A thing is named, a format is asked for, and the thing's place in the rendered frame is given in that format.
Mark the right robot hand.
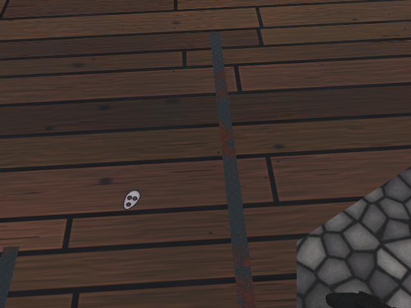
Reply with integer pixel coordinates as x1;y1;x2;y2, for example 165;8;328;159
326;291;396;308

